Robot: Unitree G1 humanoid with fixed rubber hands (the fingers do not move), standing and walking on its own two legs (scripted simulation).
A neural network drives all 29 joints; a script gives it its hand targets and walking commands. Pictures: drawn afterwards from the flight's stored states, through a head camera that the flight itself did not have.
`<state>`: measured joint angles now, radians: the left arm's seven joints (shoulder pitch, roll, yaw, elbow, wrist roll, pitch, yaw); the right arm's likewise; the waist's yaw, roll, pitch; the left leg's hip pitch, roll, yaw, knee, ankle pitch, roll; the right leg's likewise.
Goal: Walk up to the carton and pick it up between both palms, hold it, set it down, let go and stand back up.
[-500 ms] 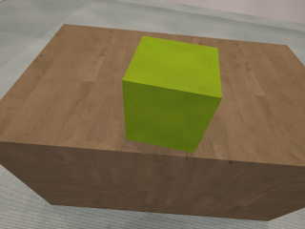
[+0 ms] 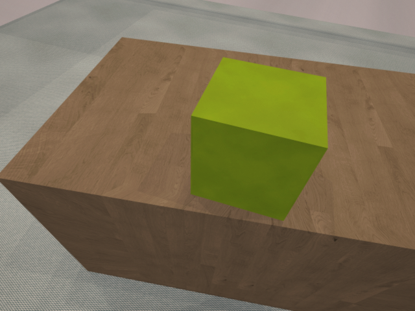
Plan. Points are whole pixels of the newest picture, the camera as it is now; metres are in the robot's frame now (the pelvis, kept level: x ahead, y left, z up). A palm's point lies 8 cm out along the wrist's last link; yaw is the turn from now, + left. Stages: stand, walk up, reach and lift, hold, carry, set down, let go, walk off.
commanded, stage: walk up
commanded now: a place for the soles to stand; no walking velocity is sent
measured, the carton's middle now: (253, 139) +0.46 -0.10 +0.08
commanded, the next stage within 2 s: reach and lift in 0.28 s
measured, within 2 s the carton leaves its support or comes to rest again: neither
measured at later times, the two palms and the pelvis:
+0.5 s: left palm out of the picture +0.17 +0.24 -0.13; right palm out of the picture +0.12 -0.26 -0.13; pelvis -0.03 -0.01 -0.03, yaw -9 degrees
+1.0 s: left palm (99, 288) +0.20 +0.21 -0.06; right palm out of the picture +0.15 -0.25 -0.05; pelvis +0.00 -0.03 +0.02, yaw -12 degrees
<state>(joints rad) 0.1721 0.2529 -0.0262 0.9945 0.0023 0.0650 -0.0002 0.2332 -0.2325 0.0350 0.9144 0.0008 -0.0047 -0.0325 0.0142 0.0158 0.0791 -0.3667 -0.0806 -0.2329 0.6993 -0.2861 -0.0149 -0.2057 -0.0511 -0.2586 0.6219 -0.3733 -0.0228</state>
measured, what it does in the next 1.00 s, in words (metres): stands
